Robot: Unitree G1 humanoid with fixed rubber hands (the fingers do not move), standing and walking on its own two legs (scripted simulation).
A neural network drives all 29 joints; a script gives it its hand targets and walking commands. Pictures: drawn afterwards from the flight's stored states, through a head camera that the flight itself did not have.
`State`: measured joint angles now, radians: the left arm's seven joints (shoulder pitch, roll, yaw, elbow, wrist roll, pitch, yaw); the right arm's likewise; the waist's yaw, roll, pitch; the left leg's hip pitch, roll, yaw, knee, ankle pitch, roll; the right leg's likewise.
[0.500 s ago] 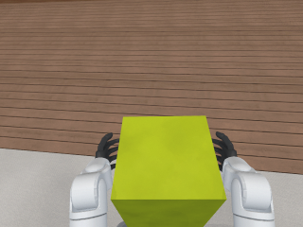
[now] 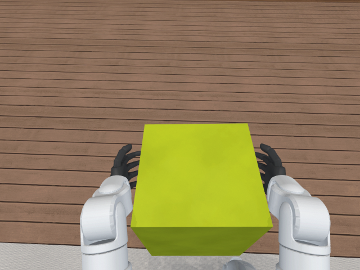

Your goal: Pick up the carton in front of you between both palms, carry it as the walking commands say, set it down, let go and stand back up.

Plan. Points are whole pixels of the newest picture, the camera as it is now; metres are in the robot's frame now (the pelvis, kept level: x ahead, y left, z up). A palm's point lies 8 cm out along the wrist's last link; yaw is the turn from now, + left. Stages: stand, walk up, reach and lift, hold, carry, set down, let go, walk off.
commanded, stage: carry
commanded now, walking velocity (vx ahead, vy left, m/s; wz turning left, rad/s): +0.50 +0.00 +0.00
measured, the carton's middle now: (195, 195) +0.28 +0.00 +0.02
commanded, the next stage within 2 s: none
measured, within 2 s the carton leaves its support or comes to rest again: neither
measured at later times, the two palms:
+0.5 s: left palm (147, 48) +0.67 +0.13 +0.15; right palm (248, 47) +0.69 -0.17 +0.15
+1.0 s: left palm (150, 2) +1.07 +0.15 +0.15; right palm (223, 1) +1.06 -0.15 +0.15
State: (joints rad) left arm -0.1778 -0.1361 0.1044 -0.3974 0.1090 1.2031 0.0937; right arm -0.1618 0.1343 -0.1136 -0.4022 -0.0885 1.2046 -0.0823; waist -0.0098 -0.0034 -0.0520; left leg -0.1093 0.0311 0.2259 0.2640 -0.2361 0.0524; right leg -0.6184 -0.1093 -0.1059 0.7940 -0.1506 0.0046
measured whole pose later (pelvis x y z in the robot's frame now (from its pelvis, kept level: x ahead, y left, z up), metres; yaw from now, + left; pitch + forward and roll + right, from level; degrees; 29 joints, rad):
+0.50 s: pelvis +0.33 -0.04 +0.00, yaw +2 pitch +5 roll +1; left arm -0.63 -0.05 0.22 -0.20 0.06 1.31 0.13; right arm -0.65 0.04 -0.20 -0.21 -0.09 1.35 -0.11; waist 0.04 0.02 -0.01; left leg -0.72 0.10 0.07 0.99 -0.20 0.02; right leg -0.18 -0.02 -0.20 0.37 -0.30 -0.08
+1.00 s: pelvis +0.66 +0.01 +0.00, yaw +2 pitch +7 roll -1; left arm -0.87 -0.03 0.32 -0.14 0.09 1.31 0.13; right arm -0.84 0.05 -0.32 -0.14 -0.05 1.30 -0.14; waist -0.06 -0.01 0.12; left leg -0.25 -0.01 0.11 0.47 -0.41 0.06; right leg -0.78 -0.04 -0.04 0.96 -0.28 -0.04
